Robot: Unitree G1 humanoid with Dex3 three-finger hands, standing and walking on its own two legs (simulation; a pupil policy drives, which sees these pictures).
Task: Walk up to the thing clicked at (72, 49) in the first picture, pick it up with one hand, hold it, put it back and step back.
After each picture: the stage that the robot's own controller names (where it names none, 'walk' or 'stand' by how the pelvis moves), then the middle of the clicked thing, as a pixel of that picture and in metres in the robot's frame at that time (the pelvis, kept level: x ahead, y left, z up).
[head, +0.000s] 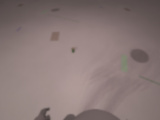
stand; (73, 50) +1.44 +0.37 -0.72
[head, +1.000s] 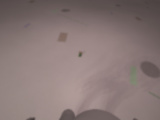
walk; (80, 54) +1.35 +0.13 -0.70
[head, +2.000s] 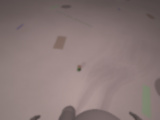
walk; (79, 68) +0.86 +0.11 -0.70
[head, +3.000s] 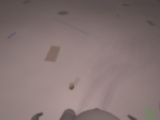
walk; (71, 86) +0.55 +0.18 -0.71
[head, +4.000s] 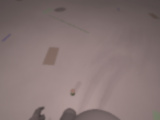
stand; (72, 92) +0.42 +0.15 -0.70
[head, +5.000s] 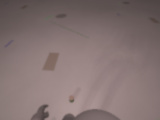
stand; (71, 98) +0.37 +0.18 -0.71
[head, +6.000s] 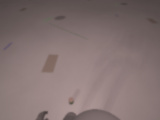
stand; (71, 100) +0.35 +0.20 -0.72
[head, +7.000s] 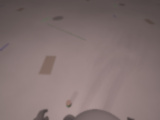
stand; (68, 103) +0.32 +0.21 -0.72
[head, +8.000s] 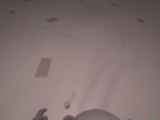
stand; (67, 105) +0.31 +0.23 -0.72
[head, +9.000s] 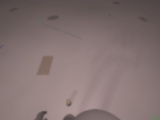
stand; (68, 102) +0.33 +0.21 -0.73
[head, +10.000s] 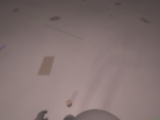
stand; (69, 103) +0.33 +0.21 -0.73
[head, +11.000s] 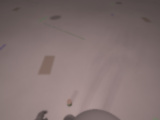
stand; (69, 102) +0.33 +0.20 -0.72
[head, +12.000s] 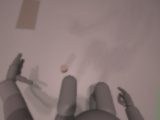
go down; (64, 68) +0.39 +0.23 -0.42
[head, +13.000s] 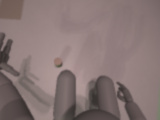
go down; (58, 62) +0.40 +0.26 -0.31
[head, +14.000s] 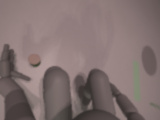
close in; (35, 60) +0.37 +0.30 -0.22
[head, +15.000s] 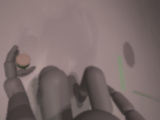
close; (23, 61) +0.36 +0.30 -0.21
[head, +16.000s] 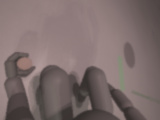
lift; (25, 64) +0.33 +0.30 -0.21
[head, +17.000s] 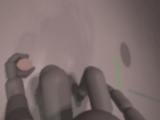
lift; (24, 65) +0.33 +0.29 -0.22
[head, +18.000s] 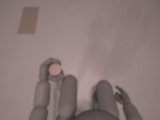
lift; (56, 71) +0.31 +0.23 -0.03
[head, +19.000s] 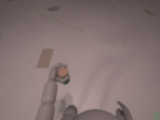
hold; (64, 76) +0.32 +0.17 +0.01
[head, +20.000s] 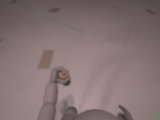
hold; (65, 78) +0.31 +0.17 +0.00
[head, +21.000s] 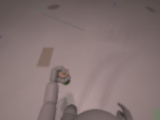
crouch; (64, 77) +0.32 +0.17 -0.01
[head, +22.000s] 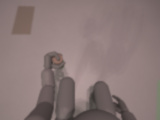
crouch; (58, 62) +0.40 +0.22 -0.09
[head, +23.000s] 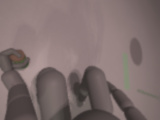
lower; (20, 59) +0.37 +0.32 -0.22
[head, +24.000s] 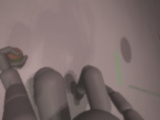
lower; (17, 58) +0.38 +0.31 -0.22
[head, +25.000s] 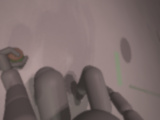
lower; (17, 58) +0.38 +0.31 -0.22
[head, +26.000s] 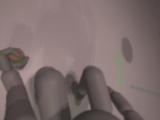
lower; (18, 58) +0.37 +0.32 -0.21
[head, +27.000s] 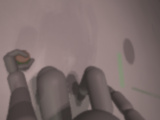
loosen; (23, 60) +0.36 +0.30 -0.22
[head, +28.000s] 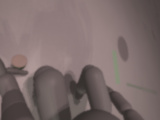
withdraw; (19, 62) +0.36 +0.30 -0.22
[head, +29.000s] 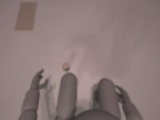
walk; (66, 67) +0.41 +0.24 -0.37
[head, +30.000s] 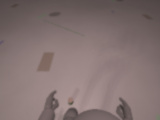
stand; (70, 101) +0.33 +0.18 -0.66
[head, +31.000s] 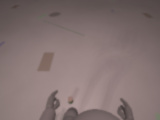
stand; (70, 100) +0.34 +0.19 -0.67
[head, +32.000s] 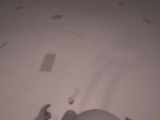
stand; (71, 100) +0.35 +0.18 -0.70
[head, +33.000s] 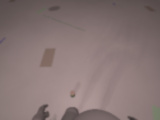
walk; (72, 94) +0.38 +0.18 -0.71
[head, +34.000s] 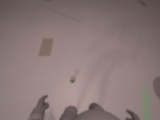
walk; (72, 79) +0.54 +0.16 -0.71
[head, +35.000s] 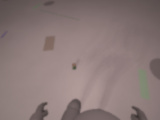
walk; (74, 66) +0.80 +0.26 -0.69
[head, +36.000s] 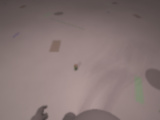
stand; (75, 67) +0.96 +0.21 -0.71
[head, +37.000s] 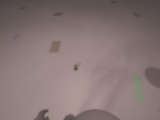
stand; (75, 67) +0.97 +0.21 -0.72
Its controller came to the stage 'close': yes
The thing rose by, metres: 0.71
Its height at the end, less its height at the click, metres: +0.00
